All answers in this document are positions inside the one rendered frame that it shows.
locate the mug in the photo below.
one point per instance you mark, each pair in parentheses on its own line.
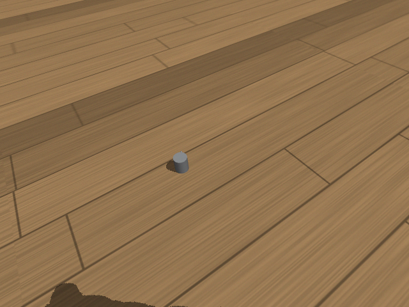
(181,162)

